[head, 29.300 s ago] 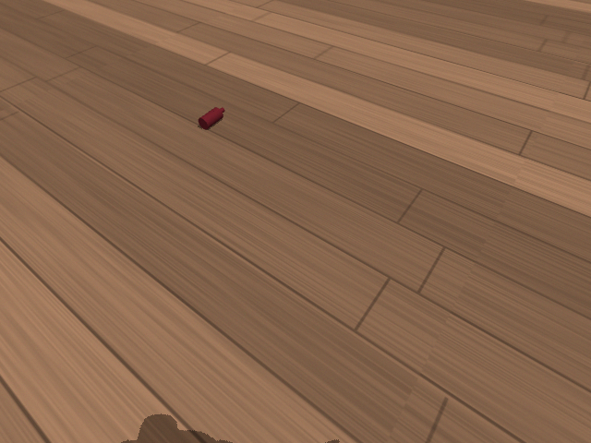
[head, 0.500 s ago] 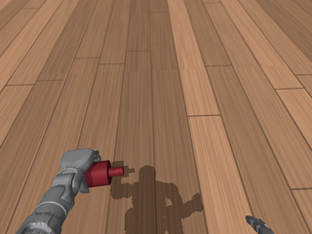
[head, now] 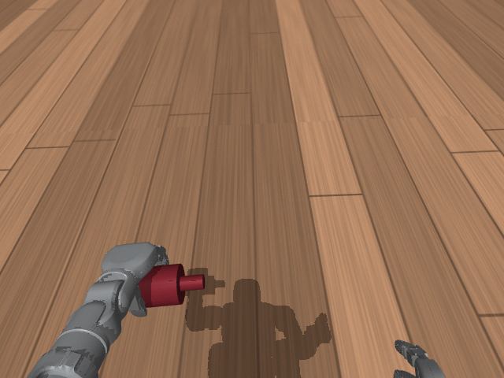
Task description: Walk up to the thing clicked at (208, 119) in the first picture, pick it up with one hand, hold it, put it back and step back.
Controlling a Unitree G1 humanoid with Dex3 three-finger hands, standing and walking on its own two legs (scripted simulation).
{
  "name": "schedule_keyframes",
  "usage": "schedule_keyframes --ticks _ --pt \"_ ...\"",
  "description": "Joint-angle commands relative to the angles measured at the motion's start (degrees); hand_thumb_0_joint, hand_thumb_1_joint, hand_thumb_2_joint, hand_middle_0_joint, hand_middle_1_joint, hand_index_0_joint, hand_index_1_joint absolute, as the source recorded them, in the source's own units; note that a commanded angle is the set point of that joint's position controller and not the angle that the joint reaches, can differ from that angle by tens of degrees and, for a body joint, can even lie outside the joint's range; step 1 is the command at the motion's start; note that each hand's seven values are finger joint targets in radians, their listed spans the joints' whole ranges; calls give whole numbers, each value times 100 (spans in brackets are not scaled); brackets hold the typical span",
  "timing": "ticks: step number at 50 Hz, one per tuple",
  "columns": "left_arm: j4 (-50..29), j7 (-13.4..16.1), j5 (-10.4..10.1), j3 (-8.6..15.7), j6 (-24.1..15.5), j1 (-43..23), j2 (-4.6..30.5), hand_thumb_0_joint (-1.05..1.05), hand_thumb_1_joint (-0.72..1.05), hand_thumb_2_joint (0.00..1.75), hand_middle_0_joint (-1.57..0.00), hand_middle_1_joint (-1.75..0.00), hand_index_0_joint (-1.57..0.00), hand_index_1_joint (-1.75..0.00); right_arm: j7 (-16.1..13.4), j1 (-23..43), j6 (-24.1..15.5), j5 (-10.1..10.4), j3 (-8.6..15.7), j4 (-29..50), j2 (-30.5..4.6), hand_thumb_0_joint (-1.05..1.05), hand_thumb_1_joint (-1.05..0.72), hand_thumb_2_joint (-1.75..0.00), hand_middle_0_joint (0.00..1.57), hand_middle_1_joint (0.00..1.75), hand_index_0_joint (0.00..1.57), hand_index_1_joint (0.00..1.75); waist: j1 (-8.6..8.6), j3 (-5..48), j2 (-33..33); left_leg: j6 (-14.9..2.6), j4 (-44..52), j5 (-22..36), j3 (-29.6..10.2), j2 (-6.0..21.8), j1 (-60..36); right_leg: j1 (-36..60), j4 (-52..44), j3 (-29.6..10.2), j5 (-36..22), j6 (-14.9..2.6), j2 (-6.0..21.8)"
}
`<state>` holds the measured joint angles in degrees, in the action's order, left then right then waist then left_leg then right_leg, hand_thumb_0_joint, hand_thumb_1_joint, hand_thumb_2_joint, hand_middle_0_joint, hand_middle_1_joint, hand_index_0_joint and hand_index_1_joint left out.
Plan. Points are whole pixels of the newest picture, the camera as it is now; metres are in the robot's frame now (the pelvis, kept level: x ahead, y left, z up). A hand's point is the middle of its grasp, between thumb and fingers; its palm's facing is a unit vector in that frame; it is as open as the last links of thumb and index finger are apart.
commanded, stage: hold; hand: left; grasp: from above
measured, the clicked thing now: (157, 285) +0.30 +0.20 -0.09
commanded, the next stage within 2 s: crouch in 1.18 s
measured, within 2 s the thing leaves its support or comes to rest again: neither
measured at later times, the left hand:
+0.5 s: hand (134, 289) +0.28 +0.22 -0.04, palm faces -0.47 -0.04 -0.88, open 10.1 cm
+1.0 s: hand (135, 290) +0.27 +0.22 -0.04, palm faces -0.46 -0.06 -0.89, open 10.1 cm
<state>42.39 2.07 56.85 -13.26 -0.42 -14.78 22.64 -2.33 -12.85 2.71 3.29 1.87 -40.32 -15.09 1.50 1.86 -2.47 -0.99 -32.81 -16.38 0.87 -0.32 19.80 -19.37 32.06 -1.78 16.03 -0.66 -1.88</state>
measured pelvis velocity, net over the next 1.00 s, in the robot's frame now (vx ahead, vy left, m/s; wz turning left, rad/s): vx -0.01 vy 0.00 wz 0.01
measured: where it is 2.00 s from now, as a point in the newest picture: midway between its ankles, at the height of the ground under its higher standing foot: outside the picture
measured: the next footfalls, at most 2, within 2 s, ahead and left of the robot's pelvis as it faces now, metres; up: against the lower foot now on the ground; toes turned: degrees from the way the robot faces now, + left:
none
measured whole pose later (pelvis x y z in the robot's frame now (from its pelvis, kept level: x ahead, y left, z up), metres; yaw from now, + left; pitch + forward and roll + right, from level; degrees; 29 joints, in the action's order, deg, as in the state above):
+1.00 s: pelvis -0.01 +0.00 +0.01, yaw +0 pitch +0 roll +0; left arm 37.7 -0.2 56.2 -13.5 -0.6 -13.1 22.9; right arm -3.2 -9.7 3.4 3.7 0.8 -40.1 -14.8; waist 0.3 -0.2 -2.8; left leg -0.7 -27.6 -13.2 0.6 -0.5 14.8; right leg -14.7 27.6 -1.6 13.3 -0.9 -1.7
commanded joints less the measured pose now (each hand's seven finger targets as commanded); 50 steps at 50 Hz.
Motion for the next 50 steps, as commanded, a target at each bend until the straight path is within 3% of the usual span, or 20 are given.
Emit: schedule_keyframes --ticks 1,6,7,9,14,17,18,22,23,26,28,30,33,37,38,41,43,46,48,50 --pt "-1364 224 -3 682 -34 -2207 1381 0 75 76 -114 -53 -112 -54 -87 288 -193 -11 283 705 -800 0 -89 -90 20 30 20 30 -38 1498 -20 -11 427 1446 -46 -74 -909 431 -525 4 -1296 -9 -26" --pt "-1490 180 -3 648 -42 -2158 1316 0 74 75 -112 -53 -111 -54 -90 364 -188 -4 275 740 -806 0 -89 -90 20 30 20 30 -30 1499 -111 25 524 1412 -61 -31 -1093 400 -569 31 -1173 -48 -48" --pt "-1460 189 -20 754 -40 -2198 1459 0 74 75 -112 -52 -111 -54 -100 419 -180 0 274 743 -809 0 -89 -90 20 30 20 30 -65 1486 -113 16 520 1428 -55 -44 -1049 458 -598 25 -1197 -28 -37" --pt "-1457 177 -32 626 -33 -2088 1258 0 74 77 -113 -53 -112 -54 -99 445 -185 1 246 774 -776 0 -89 -90 20 30 20 30 -37 1443 74 -18 527 1377 -38 -75 -1041 500 -637 7 -1202 -8 -14" --pt "-1512 140 -52 719 -20 -2108 1381 0 74 76 -112 -54 -111 -55 -108 506 -194 12 247 768 -794 0 -89 -90 20 30 20 30 -94 1417 12 -3 617 1284 -27 -66 -1083 550 -704 9 -1089 -21 -17" --pt "-1664 72 -49 609 -31 -2140 1313 0 73 78 -111 -56 -110 -57 -112 562 -194 15 226 797 -782 0 -89 -90 20 30 20 30 -89 1365 3 -5 663 1243 -42 -55 -1088 560 -729 17 -1048 -27 -17" --pt "-1566 68 -57 693 -22 -2037 1375 0 73 80 -112 -56 -111 -58 -113 602 -192 24 222 800 -778 0 -89 -90 20 30 20 30 -123 1295 -49 8 697 1209 -41 -57 -1090 539 -749 18 -992 -32 -18" --pt "-1792 -9 -76 629 -40 -2172 1335 0 74 75 -111 -56 -110 -56 -114 654 -208 19 205 811 -752 0 -89 -90 20 30 20 30 -119 1345 -139 20 762 1167 -95 -12 -1179 543 -764 26 -957 -42 -23" --pt "-1717 -7 -74 738 -34 -2164 1448 0 72 75 -110 -56 -110 -57 -120 642 -207 21 202 813 -777 0 -90 -90 20 30 20 30 -105 1364 -41 5 748 1211 -77 -30 -1171 597 -782 20 -1001 -28 -21" --pt "-1708 -31 -96 694 -30 -2031 1351 0 72 78 -110 -56 -109 -58 -129 656 -203 29 185 835 -745 0 -90 -90 20 30 20 30 -122 1342 44 -13 730 1369 -41 -51 -1163 683 -793 15 -1147 -19 -12" --pt "-1769 -56 -123 520 -26 -2021 1173 0 73 78 -110 -58 -110 -59 -132 673 -196 31 186 843 -741 0 -89 -90 20 30 20 30 -66 1314 127 -28 741 1382 -25 -59 -1219 652 -824 9 -1190 -5 -7" --pt "-1709 -73 -134 696 -28 -1878 1341 0 72 77 -110 -56 -109 -57 -133 705 -192 34 183 835 -749 0 -90 -90 20 30 20 30 -126 1215 96 -24 787 1256 -24 -67 -1158 685 -869 11 -1051 -6 7" --pt "-1735 -110 -101 633 -37 -1828 1285 0 73 77 -110 -57 -109 -58 -140 814 -180 39 148 888 -712 0 -89 -90 20 30 20 30 -147 1114 93 -21 835 1124 -26 -78 -1138 610 -912 12 -884 -13 10" --pt "-1834 -54 -70 774 -47 -2138 1473 0 72 75 -109 -56 -109 -57 -160 796 -165 33 141 835 -717 0 -89 -90 20 30 20 30 -108 1204 17 -32 826 1114 -10 -91 -1194 605 -923 -10 -913 -1 18" --pt "-1926 -51 -62 691 -57 -2195 1396 0 72 74 -109 -57 -109 -58 -158 791 -170 26 126 839 -689 0 -90 -90 20 30 20 30 -109 1224 -23 -33 819 1102 -3 -96 -1198 612 -925 -23 -919 4 27" --pt "-1868 -2 -56 790 -45 -1986 1424 0 71 77 -108 -58 -108 -58 -163 794 -169 35 148 847 -704 0 -90 -90 20 30 20 30 -158 1399 10 -27 792 1261 -7 -100 -1265 711 -895 -8 -1036 -5 21" --pt "-1904 28 -67 668 -38 -2082 1316 0 72 79 -110 -58 -109 -59 -161 786 -167 21 152 807 -701 0 -90 -90 20 30 20 30 -128 1450 31 -13 785 1389 -24 -86 -1334 737 -858 16 -1163 -10 10" --pt "-1743 74 -70 824 -15 -2057 1474 0 73 78 -111 -58 -110 -59 -166 784 -158 28 166 764 -710 0 -90 -90 20 30 20 30 -170 1308 -20 -7 819 1284 -28 -74 -1236 700 -895 23 -1059 -18 9" --pt "-1681 64 -81 651 -8 -1878 1248 0 73 78 -112 -57 -111 -59 -157 799 -152 24 153 804 -683 0 -90 -90 20 30 20 30 -137 1261 166 -30 805 1255 -22 -97 -1200 725 -928 21 -1053 6 26" --pt "-1787 48 -52 764 -12 -1957 1439 0 72 78 -110 -59 -109 -60 -162 838 -142 23 161 803 -703 0 -90 -90 20 30 20 30 -158 1329 63 -25 779 1324 -6 -120 -1209 761 -926 -11 -1123 7 50"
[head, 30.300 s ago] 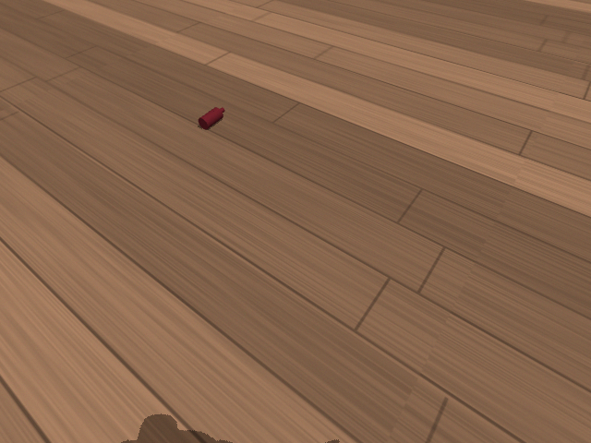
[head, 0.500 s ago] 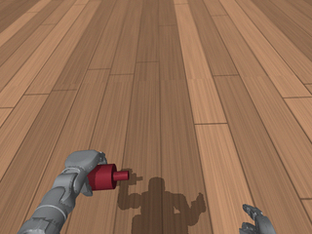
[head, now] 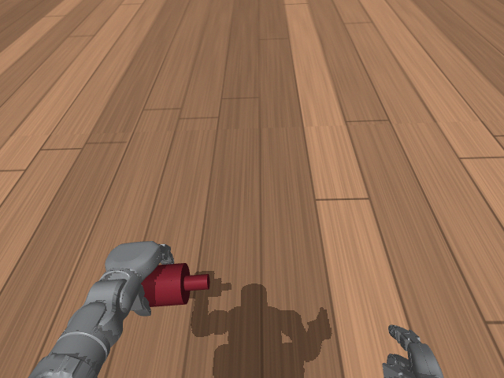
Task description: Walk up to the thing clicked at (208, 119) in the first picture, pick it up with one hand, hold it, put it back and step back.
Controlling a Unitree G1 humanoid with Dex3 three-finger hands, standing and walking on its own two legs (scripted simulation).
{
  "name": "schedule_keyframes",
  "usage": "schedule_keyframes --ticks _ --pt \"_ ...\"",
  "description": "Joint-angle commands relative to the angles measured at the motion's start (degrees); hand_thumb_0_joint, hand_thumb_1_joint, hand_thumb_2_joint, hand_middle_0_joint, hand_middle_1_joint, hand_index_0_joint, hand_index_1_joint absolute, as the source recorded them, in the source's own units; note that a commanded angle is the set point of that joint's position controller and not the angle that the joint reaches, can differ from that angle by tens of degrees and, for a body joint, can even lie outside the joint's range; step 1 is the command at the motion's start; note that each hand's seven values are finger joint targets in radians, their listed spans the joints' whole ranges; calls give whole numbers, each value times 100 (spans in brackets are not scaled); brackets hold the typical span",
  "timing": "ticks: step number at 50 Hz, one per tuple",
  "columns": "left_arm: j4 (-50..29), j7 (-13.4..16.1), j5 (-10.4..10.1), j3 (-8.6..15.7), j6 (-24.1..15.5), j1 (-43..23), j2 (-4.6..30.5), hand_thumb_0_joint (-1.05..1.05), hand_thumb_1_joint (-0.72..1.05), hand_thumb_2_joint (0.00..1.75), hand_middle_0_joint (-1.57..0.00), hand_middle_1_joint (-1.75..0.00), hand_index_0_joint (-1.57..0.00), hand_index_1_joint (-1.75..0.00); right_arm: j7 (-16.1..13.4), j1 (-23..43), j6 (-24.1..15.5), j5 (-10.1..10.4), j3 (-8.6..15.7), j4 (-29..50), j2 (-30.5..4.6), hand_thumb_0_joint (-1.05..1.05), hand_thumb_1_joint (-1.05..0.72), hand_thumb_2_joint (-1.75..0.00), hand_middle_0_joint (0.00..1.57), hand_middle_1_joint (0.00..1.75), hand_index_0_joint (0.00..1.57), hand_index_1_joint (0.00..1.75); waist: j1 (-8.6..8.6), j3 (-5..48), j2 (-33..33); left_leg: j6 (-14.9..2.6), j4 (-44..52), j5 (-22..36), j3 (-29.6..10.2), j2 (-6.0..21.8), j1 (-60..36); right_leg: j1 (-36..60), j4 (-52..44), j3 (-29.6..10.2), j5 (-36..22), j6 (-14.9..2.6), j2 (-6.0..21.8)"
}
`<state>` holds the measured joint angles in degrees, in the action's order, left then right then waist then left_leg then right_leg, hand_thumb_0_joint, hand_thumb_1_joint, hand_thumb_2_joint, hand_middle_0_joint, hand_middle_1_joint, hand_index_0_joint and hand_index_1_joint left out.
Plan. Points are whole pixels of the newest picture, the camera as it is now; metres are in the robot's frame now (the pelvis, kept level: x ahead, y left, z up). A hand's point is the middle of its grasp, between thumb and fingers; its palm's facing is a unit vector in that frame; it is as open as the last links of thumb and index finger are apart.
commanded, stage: hold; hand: left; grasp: from above
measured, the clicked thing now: (161, 285) +0.30 +0.19 -0.08
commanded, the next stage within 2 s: crouch in 0.18 s
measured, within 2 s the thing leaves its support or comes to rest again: neither
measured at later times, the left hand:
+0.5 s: hand (143, 287) +0.29 +0.22 -0.06, palm faces -0.48 -0.04 -0.88, open 10.1 cm
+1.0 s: hand (172, 297) +0.35 +0.24 -0.29, palm faces -0.41 +0.04 -0.91, open 10.2 cm
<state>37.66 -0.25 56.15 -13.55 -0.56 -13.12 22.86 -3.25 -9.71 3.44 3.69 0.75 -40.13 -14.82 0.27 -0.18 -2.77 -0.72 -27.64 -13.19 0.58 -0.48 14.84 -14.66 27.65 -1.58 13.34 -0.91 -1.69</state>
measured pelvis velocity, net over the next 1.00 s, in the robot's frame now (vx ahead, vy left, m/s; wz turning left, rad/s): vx -0.05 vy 0.01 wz -0.01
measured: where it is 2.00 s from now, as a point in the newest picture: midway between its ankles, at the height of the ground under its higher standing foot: outside the picture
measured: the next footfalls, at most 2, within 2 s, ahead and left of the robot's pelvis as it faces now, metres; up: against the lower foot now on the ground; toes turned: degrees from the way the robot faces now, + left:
none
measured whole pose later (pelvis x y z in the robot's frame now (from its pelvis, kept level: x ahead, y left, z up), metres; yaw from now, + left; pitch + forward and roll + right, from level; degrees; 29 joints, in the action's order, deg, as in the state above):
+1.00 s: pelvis -0.05 +0.01 -0.17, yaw +0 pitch +28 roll -3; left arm 68.5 21.3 67.0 -5.6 -3.8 -36.9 25.3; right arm -0.9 -14.8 0.2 -1.4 3.6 -42.0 -15.8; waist 8.0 11.0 -1.8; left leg -1.4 -84.9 -31.7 -0.9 -0.1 81.2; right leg -79.5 82.8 1.5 31.3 -0.3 -2.3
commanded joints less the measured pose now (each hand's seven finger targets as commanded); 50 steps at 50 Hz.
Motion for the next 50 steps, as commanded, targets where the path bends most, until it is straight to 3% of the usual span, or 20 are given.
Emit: schedule_keyframes --ticks 1,5,10,12,14,15,18,22,24,27,28,31,34,38,40,41,42,45,47,50 --pt "-1423 251 13 736 -14 -2282 1411 0 73 81 -111 -59 -110 -60 -71 541 -213 -18 270 801 -715 0 -90 -90 20 30 20 30 -38 1608 69 -53 265 1026 13 -98 -747 326 -478 -18 -875 27 30" --pt "-1450 188 -5 637 -17 -2207 1284 0 72 80 -111 -57 -110 -59 -74 443 -192 -3 296 755 -733 0 -90 -90 20 30 20 30 17 1730 -1 -39 257 1374 0 -58 -953 324 -409 -8 -1208 10 -6" --pt "-1136 202 -38 881 4 -2008 1468 0 73 78 -112 -57 -111 -58 -70 444 -164 7 286 775 -735 0 -90 -90 20 30 20 30 -63 1394 182 -72 291 1235 20 -89 -692 393 -496 7 -1130 29 19" --pt "-1063 157 -23 657 -20 -2090 1263 0 72 77 -110 -58 -109 -59 -63 417 -158 -6 287 760 -737 0 -90 -90 20 30 20 30 30 1330 190 -58 299 1209 3 -72 -702 280 -478 6 -1088 20 11" --pt "-1191 160 19 692 -57 -2157 1341 0 79 69 -112 -61 -114 -59 -61 408 -156 -3 311 797 -762 0 -92 -91 20 30 20 30 -8 1378 26 -31 328 1181 -23 -58 -769 248 -468 21 -1005 -10 1" --pt "-1241 156 32 721 -80 -2108 1363 0 71 73 -104 -58 -106 -57 -53 428 -155 1 314 826 -745 0 -88 -90 20 30 20 30 -47 1506 5 -28 324 1194 -21 -68 -825 328 -469 23 -1000 -18 10" --pt "-1294 224 76 596 -104 -2100 1170 0 75 82 -112 -58 -111 -60 -38 349 -137 -15 320 809 -737 0 -88 -90 20 30 20 30 29 1606 -27 -21 266 1417 -14 -64 -890 288 -405 32 -1216 -20 -2" --pt "-675 568 178 737 -148 -1959 1173 0 73 79 -112 -53 -111 -55 -23 204 -97 -46 364 684 -781 0 -88 -90 20 30 20 30 117 1325 276 -15 155 1324 -35 -44 -642 69 -323 80 -1133 -8 -13" --pt "-463 787 279 594 -207 -2146 1002 0 72 77 -111 -53 -109 -55 4 174 -93 -75 358 652 -756 0 -88 -90 20 30 20 30 165 1204 342 -21 18 1128 -12 -76 -406 -178 -218 65 -1016 6 20" --pt "98 1148 467 673 -243 -2329 1070 0 70 74 -108 -53 -107 -54 66 -6 -88 -139 410 492 -831 0 -88 -89 20 30 20 30 259 1292 290 7 -383 903 -29 -63 -52 -686 107 97 -765 2 18" --pt "196 1238 492 580 -258 -2536 980 0 71 75 -109 -55 -108 -55 96 -45 -93 -159 417 454 -842 0 -88 -90 20 30 20 30 292 1343 254 32 -533 857 -47 -45 74 -889 257 118 -730 -7 4" --pt "717 1509 665 567 -306 -2945 939 0 68 73 -107 -54 -106 -55 166 -286 -123 -224 476 313 -889 0 -89 -90 20 30 20 30 425 1729 205 30 -1254 838 -67 -23 610 -1547 892 124 -704 -17 10" --pt "1282 1817 881 627 -451 -3165 883 0 66 78 -105 -59 -105 -60 230 -480 -212 -319 540 296 -889 0 -89 -90 20 30 20 30 486 2010 172 19 -2231 375 -69 -56 1738 -2545 1832 114 -366 -56 21" --pt "1107 2229 1123 897 -547 -3903 1268 0 68 70 -102 -62 -104 -60 268 -710 -280 -389 587 356 -948 0 -89 -89 20 30 20 30 506 3214 -486 20 -3225 52 -19 -57 2464 -3466 2815 127 -51 -107 -12" --pt "1527 2345 1167 870 -502 -4155 1222 0 68 71 -103 -61 -104 -60 233 -819 -300 -411 577 318 -1000 0 -89 -89 20 30 20 30 674 3258 -378 -14 -3614 -94 -95 -62 3006 -3993 3245 176 70 -118 -52" --pt "1770 2408 1205 994 -482 -4242 1413 0 68 72 -103 -60 -104 -59 204 -837 -322 -437 585 265 -1031 0 -89 -89 20 30 20 30 615 3226 -399 -25 -3804 -236 -128 -51 3343 -4279 3473 202 190 -128 -72" --pt "2226 2443 1207 1031 -431 -4042 1427 0 68 74 -103 -61 -104 -60 190 -846 -346 -461 574 237 -1029 0 -89 -89 20 30 20 30 619 3205 -239 -35 -4011 -354 -160 -59 3763 -4499 3704 238 308 -120 -70" --pt "1904 2488 1084 1175 -362 -4479 1623 0 66 75 -101 -65 -102 -63 160 -962 -438 -503 611 303 -1056 0 -89 -89 20 30 20 30 581 4068 -532 -19 -4504 -482 -238 -38 4068 -5010 4284 266 488 -158 -51" --pt "2103 2455 1000 1089 -257 -4285 1389 0 66 75 -101 -65 -102 -64 155 -989 -474 -527 629 268 -1068 0 -89 -89 20 30 20 30 598 4191 -562 -5 -4729 -557 -303 -36 4353 -5334 4626 318 554 -179 -42" --pt "2197 2385 1002 1185 -226 -4714 1678 0 66 78 -104 -62 -104 -63 124 -1016 -530 -558 633 235 -1079 0 -89 -90 20 30 20 30 736 4236 -557 -1 -5051 -1111 -340 -40 4950 -5857 4989 364 994 -180 -40"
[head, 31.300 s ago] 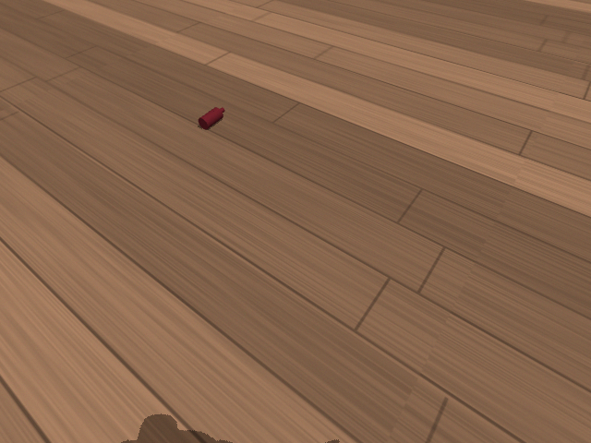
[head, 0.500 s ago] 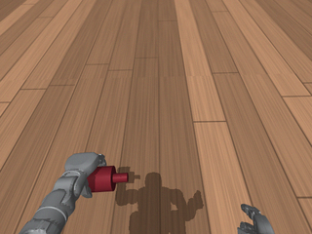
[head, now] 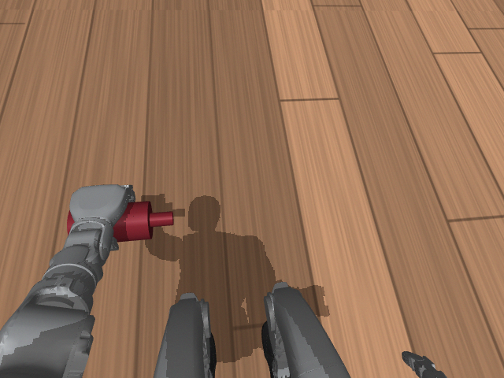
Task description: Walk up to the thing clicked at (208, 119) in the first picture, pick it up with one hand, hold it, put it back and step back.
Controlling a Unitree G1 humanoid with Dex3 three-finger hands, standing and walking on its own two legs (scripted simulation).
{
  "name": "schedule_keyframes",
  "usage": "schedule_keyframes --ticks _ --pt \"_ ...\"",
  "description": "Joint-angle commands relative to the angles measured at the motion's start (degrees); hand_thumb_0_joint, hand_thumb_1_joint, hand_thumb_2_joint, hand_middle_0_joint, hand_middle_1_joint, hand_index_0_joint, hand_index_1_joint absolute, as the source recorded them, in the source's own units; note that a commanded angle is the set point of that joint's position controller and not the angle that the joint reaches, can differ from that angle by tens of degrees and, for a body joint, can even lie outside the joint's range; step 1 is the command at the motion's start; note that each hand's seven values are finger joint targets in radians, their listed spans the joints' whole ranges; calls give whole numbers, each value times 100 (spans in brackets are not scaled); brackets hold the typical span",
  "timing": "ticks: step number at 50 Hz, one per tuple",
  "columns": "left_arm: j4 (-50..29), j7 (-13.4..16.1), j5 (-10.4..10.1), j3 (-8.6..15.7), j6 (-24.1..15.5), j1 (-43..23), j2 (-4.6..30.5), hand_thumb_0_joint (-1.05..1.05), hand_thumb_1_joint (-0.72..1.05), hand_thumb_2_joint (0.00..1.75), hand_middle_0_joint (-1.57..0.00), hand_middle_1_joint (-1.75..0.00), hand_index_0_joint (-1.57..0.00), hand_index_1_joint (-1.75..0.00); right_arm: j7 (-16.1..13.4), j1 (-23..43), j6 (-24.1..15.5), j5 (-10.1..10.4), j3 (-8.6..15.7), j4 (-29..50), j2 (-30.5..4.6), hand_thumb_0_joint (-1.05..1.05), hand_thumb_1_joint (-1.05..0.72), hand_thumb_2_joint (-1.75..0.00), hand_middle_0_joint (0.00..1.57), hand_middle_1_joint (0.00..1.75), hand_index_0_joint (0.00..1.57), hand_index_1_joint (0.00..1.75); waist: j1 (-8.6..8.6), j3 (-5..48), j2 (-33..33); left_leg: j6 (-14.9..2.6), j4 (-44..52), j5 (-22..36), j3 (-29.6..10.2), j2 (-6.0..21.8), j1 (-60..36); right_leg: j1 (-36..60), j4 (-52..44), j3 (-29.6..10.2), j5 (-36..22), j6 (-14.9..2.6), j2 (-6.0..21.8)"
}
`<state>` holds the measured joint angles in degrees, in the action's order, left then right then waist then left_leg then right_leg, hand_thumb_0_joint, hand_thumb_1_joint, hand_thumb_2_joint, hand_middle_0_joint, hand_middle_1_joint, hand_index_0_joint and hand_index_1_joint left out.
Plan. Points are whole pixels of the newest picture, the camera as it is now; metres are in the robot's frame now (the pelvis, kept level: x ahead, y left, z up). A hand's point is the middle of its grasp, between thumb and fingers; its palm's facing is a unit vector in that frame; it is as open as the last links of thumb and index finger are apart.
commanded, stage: crouch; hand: left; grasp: from above
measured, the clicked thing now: (125, 221) +0.41 +0.21 -0.15
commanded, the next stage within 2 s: lower in 1.22 s
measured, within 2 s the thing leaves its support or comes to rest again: neither
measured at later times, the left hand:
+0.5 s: hand (137, 239) +0.42 +0.23 -0.32, palm faces -0.46 -0.01 -0.89, open 10.2 cm
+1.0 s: hand (146, 241) +0.44 +0.23 -0.41, palm faces -0.48 -0.02 -0.88, open 10.1 cm
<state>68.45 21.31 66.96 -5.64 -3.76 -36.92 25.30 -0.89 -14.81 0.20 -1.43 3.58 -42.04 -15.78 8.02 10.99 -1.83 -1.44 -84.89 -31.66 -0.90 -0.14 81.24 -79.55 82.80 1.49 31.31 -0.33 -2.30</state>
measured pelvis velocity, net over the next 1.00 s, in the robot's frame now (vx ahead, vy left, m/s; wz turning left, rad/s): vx -0.02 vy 0.00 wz -0.08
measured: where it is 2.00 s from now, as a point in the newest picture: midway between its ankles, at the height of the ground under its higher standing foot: (242, 377)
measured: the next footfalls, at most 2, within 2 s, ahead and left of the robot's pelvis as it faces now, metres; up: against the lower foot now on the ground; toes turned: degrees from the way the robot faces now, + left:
none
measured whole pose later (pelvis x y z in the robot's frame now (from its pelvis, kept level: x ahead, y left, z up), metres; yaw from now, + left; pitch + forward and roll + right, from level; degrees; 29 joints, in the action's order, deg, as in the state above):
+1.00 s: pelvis -0.02 +0.00 -0.22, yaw -4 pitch +38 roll -6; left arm 80.7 24.5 72.3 4.8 -11.2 -52.1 37.7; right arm 7.7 -10.1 -4.3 -7.4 -1.3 -42.2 -14.6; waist 13.4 5.0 -0.1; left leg -1.5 -128.0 -40.4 -3.7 0.5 126.2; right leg -123.4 124.3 6.1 39.6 -1.1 -2.4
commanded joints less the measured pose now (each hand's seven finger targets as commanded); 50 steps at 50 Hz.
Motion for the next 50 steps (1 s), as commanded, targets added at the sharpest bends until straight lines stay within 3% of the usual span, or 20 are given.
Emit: schedule_keyframes --ticks 1,4,8,10,13,14,15,20,28,32,41,45,50 --pt "-694 188 -71 393 107 -2312 1444 0 65 79 -104 -63 -104 -64 -111 -525 -219 -50 332 431 -962 0 -89 -90 20 30 20 30 -27 3054 -578 67 599 467 -180 -101 -1431 550 -438 66 -589 -236 33" --pt "-833 150 -126 520 82 -2616 1622 0 64 77 -101 -64 -102 -63 -95 -524 -273 -84 308 436 -967 0 -89 -90 20 30 20 30 22 3357 -704 61 251 88 -232 -106 -1127 87 -80 93 -230 -252 45" --pt "-566 120 -98 565 -68 -2647 1647 0 68 74 -105 -61 -106 -60 -23 -547 -358 -137 241 331 -985 0 -89 -89 20 30 20 30 134 3419 -676 30 -275 81 -325 -117 -672 -533 444 165 -185 -257 61" --pt "-580 137 4 744 -186 -2763 1958 0 69 77 -107 -59 -107 -59 23 -582 -385 -177 211 262 -1035 0 -89 -90 20 30 20 30 157 3584 -722 17 -584 195 -329 -128 -469 -747 678 152 -262 -244 86" --pt "-647 232 128 851 -360 -3018 2112 0 71 81 -110 -58 -109 -60 88 -634 -422 -233 172 200 -1063 0 -89 -90 20 30 20 30 155 3756 -929 30 -883 184 -325 -134 -382 -1173 947 181 -204 -250 89" --pt "-637 282 163 846 -402 -3087 2088 0 71 82 -110 -60 -110 -60 122 -626 -444 -256 158 202 -1049 0 -89 -90 20 30 20 30 224 3761 -996 43 -968 148 -352 -123 -345 -1325 1032 207 -174 -244 97" --pt "-688 335 175 810 -448 -3190 1985 0 70 82 -109 -60 -108 -60 148 -647 -458 -280 159 163 -1074 0 -89 -90 20 30 20 30 261 3840 -1090 55 -1038 178 -349 -122 -369 -1444 1105 215 -202 -244 98" --pt "-488 534 283 953 -493 -3302 2201 0 73 86 -112 -63 -111 -64 308 -783 -511 -383 94 86 -1053 0 -90 -90 20 30 20 30 286 4167 -1209 25 -1592 739 -226 -123 -255 -1510 1418 226 -659 -219 91" --pt "-69 557 292 1003 -441 -3171 2215 0 82 84 -118 -62 -118 -63 523 -794 -508 -498 66 76 -1009 0 -91 -90 20 30 20 30 299 4079 -1424 -4 -2263 1391 -173 -76 1 -1688 1925 276 -1172 -199 28" --pt "112 505 264 1013 -476 -3157 2271 0 81 80 -117 -60 -117 -60 609 -761 -470 -509 44 81 -1003 0 -90 -90 20 30 20 30 364 3780 -1268 -49 -2476 1208 -140 -79 551 -1670 2078 293 -1194 -183 -16" --pt "205 512 415 1153 -663 -3437 2562 0 77 76 -115 -54 -114 -55 743 -774 -459 -539 55 76 -1178 0 -91 -90 20 30 20 30 419 3658 -1550 28 -2724 1038 -330 -8 589 -2533 2661 448 -852 -233 -37" --pt "100 583 430 1261 -741 -3686 2726 0 75 75 -115 -52 -114 -54 765 -816 -475 -585 49 68 -1252 0 -91 -90 20 30 20 30 499 3829 -1629 14 -2935 919 -288 -4 735 -2545 2816 456 -866 -207 -28" --pt "261 684 460 1376 -743 -3779 3058 0 78 75 -117 -52 -116 -54 776 -805 -486 -615 -60 43 -1200 0 -91 -90 20 30 20 30 471 3834 -1509 -54 -3174 567 -157 -30 1203 -2360 2862 434 -733 -187 -77"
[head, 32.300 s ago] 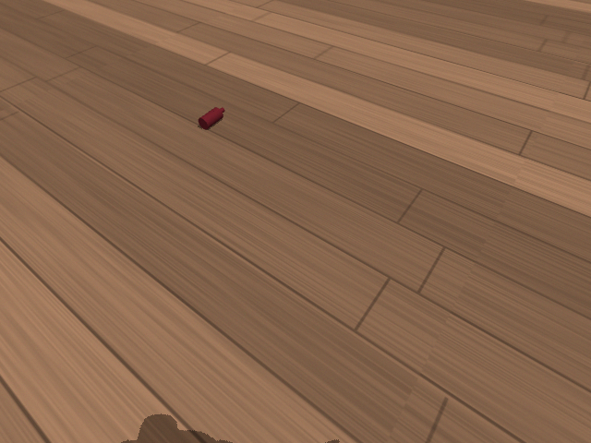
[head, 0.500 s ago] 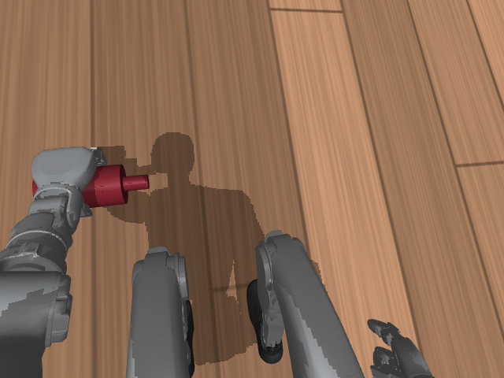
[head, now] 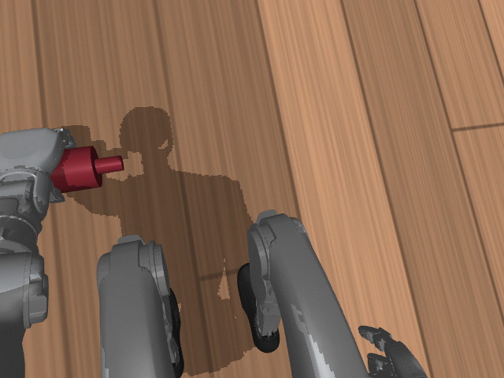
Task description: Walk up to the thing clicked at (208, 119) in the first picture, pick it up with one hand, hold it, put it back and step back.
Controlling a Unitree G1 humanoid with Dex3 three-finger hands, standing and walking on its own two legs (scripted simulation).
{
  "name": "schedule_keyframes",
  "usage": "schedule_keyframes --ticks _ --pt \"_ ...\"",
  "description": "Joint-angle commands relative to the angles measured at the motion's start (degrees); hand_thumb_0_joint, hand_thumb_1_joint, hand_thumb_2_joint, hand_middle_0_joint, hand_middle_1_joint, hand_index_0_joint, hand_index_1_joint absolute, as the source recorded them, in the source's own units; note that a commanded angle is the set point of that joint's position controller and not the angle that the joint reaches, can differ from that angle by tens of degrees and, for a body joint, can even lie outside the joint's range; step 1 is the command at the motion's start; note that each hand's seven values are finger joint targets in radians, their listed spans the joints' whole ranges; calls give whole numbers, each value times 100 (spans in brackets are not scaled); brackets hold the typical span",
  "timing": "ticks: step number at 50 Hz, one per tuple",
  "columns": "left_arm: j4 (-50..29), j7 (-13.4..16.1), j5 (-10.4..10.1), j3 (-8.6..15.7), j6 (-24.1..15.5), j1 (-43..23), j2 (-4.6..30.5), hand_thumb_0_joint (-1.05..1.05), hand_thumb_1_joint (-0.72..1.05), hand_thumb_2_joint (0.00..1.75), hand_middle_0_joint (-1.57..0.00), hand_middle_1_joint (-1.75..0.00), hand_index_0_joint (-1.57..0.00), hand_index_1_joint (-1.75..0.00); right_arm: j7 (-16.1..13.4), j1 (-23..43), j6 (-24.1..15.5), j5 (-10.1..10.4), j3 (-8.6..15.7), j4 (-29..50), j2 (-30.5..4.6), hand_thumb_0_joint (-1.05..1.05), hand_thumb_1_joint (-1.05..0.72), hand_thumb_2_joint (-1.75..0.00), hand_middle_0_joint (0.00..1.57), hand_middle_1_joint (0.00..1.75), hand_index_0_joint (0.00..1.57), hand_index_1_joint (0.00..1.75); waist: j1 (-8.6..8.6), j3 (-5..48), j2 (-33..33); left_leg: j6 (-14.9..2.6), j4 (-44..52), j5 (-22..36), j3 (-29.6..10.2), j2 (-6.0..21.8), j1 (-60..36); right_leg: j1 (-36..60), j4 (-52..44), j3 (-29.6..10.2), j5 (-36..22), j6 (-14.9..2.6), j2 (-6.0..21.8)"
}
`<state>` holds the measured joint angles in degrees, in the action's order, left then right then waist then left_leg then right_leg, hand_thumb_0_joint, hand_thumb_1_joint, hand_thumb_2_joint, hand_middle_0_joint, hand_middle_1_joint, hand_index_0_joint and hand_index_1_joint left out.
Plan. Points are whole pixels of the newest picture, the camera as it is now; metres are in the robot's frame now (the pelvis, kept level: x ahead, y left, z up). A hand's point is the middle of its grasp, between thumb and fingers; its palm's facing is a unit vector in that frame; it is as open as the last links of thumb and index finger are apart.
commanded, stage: crouch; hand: left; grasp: from above
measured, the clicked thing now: (68, 170) +0.45 +0.25 -0.22
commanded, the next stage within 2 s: lower in 0.22 s
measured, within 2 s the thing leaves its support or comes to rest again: rests again in 1.30 s
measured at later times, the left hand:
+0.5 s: hand (52, 172) +0.45 +0.28 -0.24, palm faces -0.51 -0.05 -0.86, open 10.0 cm
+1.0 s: hand (64, 173) +0.46 +0.27 -0.29, palm faces -0.49 -0.06 -0.87, open 9.9 cm
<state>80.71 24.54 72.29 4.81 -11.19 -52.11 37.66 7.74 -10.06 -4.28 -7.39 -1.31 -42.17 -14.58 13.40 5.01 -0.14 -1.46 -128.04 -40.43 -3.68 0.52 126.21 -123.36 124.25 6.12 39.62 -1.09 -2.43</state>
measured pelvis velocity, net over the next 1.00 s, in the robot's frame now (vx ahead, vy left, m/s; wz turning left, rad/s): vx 0.00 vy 0.00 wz -0.08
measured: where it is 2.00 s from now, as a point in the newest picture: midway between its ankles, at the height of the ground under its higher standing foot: (216, 334)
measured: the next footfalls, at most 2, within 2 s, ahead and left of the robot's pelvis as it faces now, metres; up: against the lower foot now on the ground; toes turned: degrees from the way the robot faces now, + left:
none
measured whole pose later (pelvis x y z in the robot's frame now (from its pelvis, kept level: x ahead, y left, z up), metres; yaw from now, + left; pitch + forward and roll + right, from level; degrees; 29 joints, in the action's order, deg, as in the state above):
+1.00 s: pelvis +0.00 +0.00 -0.07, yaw -4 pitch +34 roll -10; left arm 90.9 29.2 73.5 6.6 -11.7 -57.8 47.7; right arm 10.1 -7.3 -7.5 -10.2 -8.7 -40.8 -16.4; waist 17.7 -2.9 3.1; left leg -1.7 -141.8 -41.5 -7.4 1.1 135.2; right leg -131.1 135.1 10.2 39.2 -1.0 -2.9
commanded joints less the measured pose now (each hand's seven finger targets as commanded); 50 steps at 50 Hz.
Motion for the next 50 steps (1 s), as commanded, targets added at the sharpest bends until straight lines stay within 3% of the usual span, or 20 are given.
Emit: schedule_keyframes --ticks 1,5,7,12,17,19,21,24,30,33,36,38,39,42,43,46,48,50 --pt "-872 369 -68 318 2 -2309 1801 0 80 75 -117 -55 -116 -55 -91 -1308 -47 -31 422 47 -1344 0 -91 -90 20 30 20 30 -11 4348 -1718 -43 1123 1365 114 -93 -3216 1942 -1234 -10 -1517 -113 -53" --pt "-624 354 -11 297 13 -2320 1905 0 78 74 -117 -51 -116 -53 -104 -1289 -29 -55 300 3 -1377 0 -91 -90 20 30 20 30 11 4106 -1651 -54 1032 1196 109 -97 -2902 1849 -1156 44 -1391 -109 -73" --pt "-638 349 -17 319 13 -2374 2005 0 79 75 -118 -52 -116 -53 -117 -1241 -18 -56 278 -3 -1396 0 -91 -90 20 30 20 30 -17 4267 -1689 -68 932 1212 118 -87 -2894 1870 -1106 56 -1432 -105 -108" --pt "-443 273 -16 209 30 -2370 1945 0 80 74 -119 -49 -117 -51 -127 -1267 -24 -45 221 -18 -1456 0 -90 -90 20 30 20 30 69 3885 -1696 -46 921 1057 22 -66 -2736 1537 -976 154 -1300 -119 -91" --pt "-612 230 -70 241 32 -2265 2035 0 77 76 -121 -45 -118 -48 -99 -1316 -12 -48 181 34 -1517 0 -90 -90 20 30 20 30 87 4023 -1775 -27 800 1383 1 -68 -2829 1694 -843 189 -1593 -98 -77" --pt "-504 169 -71 84 22 -2251 1885 0 75 78 -121 -45 -117 -49 -78 -1288 5 -50 139 15 -1494 0 -91 -90 20 30 20 30 143 3878 -1791 -30 725 1401 12 -62 -2706 1664 -805 195 -1624 -102 -106" --pt "-378 170 -29 165 -19 -2200 1999 0 78 76 -122 -45 -119 -48 -73 -1317 8 -66 102 16 -1535 0 -91 -90 20 30 20 30 167 3797 -1724 -19 679 1468 -49 -61 -2679 1608 -733 243 -1639 -94 -100" --pt "-423 219 -45 184 -103 -2298 2032 0 79 74 -122 -46 -119 -49 -34 -1350 -23 -106 48 10 -1576 0 -91 -90 20 30 20 30 268 3741 -1730 -35 504 1595 -48 -52 -2596 1624 -649 263 -1791 -62 -108" --pt "-624 488 -8 451 -258 -2311 2423 0 83 73 -123 -48 -121 -50 -12 -1184 -48 -175 15 39 -1623 0 -91 -90 20 30 20 30 182 3930 -2079 1 364 1664 -35 -28 -2652 1632 -426 300 -1865 -85 -158" --pt "-601 607 117 452 -252 -2345 2475 0 85 73 -124 -49 -122 -51 26 -1137 -67 -223 -1 55 -1646 0 -91 -90 20 30 20 30 240 3877 -2262 0 293 1559 -36 -13 -2645 1517 -382 336 -1793 -98 -185" --pt "-580 746 100 545 -187 -2265 2530 0 86 73 -124 -49 -122 -51 45 -1079 -77 -238 -10 47 -1643 0 -90 -90 20 30 20 30 182 3926 -2313 14 287 1530 -49 1 -2647 1481 -307 368 -1765 -110 -197" --pt "-473 792 76 465 -120 -2328 2417 0 83 73 -122 -45 -120 -47 62 -1037 -101 -245 -24 50 -1673 0 -89 -90 20 30 20 30 246 3822 -2340 27 302 1488 -95 9 -2677 1279 -252 414 -1715 -128 -191" --pt "-211 786 154 408 -82 -2355 2358 0 83 74 -122 -45 -120 -48 75 -1077 -130 -261 -49 24 -1693 0 -90 -90 20 30 20 30 378 3594 -2304 26 251 1441 -131 12 -2656 1139 -212 452 -1671 -124 -173" --pt "-11 773 143 324 -41 -2475 2421 0 80 70 -119 -44 -118 -46 113 -1068 -184 -256 -117 13 -1722 0 -89 -90 20 30 20 30 416 3446 -2236 -11 137 1344 -133 17 -2350 1201 -209 461 -1643 -121 -211" --pt "175 762 123 327 -18 -2443 2381 0 80 71 -119 -44 -117 -46 129 -1147 -219 -280 -144 14 -1772 0 -89 -90 20 30 20 30 498 3306 -2021 -21 60 1336 -169 24 -2305 1140 -183 494 -1638 -93 -175" --pt "239 752 0 313 -20 -2252 2349 0 83 67 -119 -46 -119 -46 138 -1104 -276 -270 -201 61 -1766 0 -89 -89 20 30 20 30 421 3432 -2064 0 105 1434 -209 28 -2363 1306 -155 531 -1718 -94 -203" --pt "131 726 2 328 -78 -2459 2529 0 84 66 -119 -47 -119 -47 173 -1162 -321 -285 -241 60 -1821 0 -89 -89 20 30 20 30 528 3383 -1958 -35 -34 1433 -186 31 -2167 1442 -162 524 -1756 -73 -222" --pt "148 678 -20 327 -83 -2345 2613 0 83 68 -119 -48 -119 -48 197 -1132 -342 -272 -296 68 -1791 0 -89 -90 20 30 20 30 481 3414 -2038 -37 -85 1543 -156 41 -2173 1627 -152 489 -1871 -59 -240"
